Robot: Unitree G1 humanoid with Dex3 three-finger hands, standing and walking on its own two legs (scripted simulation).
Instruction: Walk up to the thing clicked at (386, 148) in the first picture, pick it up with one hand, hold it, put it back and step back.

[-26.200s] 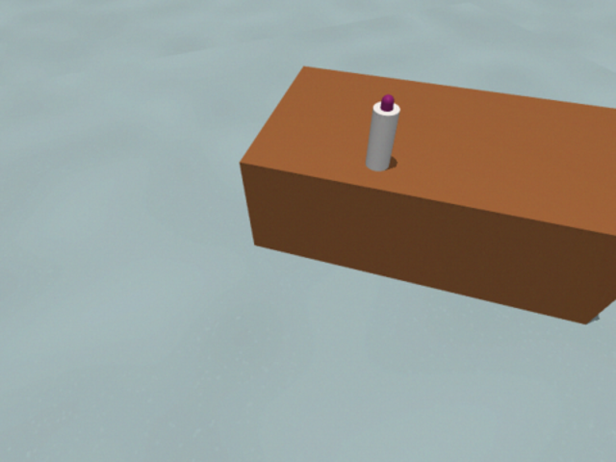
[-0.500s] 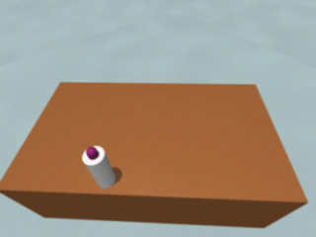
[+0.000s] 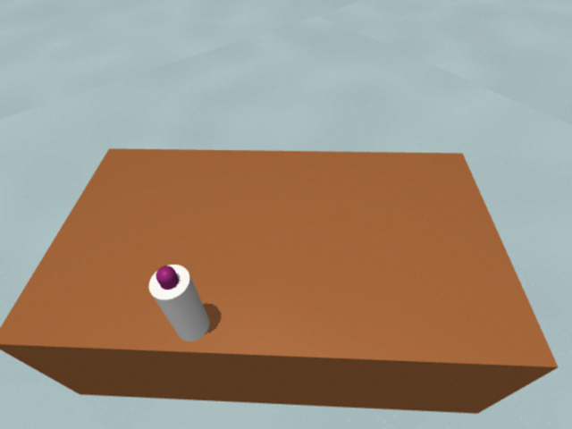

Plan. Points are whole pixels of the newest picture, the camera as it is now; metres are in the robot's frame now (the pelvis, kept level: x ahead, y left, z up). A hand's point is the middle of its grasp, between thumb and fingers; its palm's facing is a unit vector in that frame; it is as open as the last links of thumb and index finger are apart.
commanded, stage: stand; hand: left
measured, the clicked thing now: (180, 301) +0.41 +0.25 -0.21
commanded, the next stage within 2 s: step back in 0.30 s
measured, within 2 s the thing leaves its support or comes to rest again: neither
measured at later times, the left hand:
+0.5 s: hand out of the picture +0.07 +0.29 -0.16, palm faces +0.00 -0.93 -0.38, open 7.4 cm
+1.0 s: hand out of the picture -0.02 +0.33 -0.18, palm faces -0.09 -0.92 -0.37, open 7.4 cm
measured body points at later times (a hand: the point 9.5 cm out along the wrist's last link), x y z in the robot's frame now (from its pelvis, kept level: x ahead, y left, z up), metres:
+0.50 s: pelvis -0.03 +0.02 -0.01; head +0.03 +0.02 +0.43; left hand +0.07 +0.33 -0.14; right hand +0.06 -0.30 -0.14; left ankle -0.05 +0.15 -0.71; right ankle +0.00 -0.11 -0.75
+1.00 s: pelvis -0.13 +0.07 -0.02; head -0.05 +0.08 +0.42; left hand -0.01 +0.38 -0.15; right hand -0.03 -0.24 -0.13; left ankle -0.06 +0.16 -0.75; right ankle -0.18 -0.07 -0.71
